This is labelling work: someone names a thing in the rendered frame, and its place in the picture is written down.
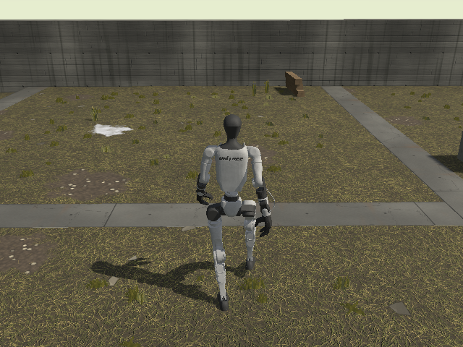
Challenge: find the robot left hand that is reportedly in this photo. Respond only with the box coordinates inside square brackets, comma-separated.
[197, 192, 213, 205]

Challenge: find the robot left forearm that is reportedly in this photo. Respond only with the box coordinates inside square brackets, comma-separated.
[196, 173, 207, 196]

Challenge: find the robot right upper arm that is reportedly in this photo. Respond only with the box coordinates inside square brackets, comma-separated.
[247, 146, 263, 188]

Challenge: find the robot right hand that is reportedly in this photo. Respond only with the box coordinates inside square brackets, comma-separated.
[255, 215, 272, 237]

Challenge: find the left robot thigh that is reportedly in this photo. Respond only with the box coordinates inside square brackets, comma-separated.
[206, 203, 226, 263]

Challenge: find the left robot shin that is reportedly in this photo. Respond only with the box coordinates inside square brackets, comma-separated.
[213, 250, 226, 301]

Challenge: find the robot left upper arm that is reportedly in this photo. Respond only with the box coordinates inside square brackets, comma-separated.
[199, 145, 217, 184]

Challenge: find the robot right forearm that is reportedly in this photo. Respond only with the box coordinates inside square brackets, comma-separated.
[256, 177, 271, 217]

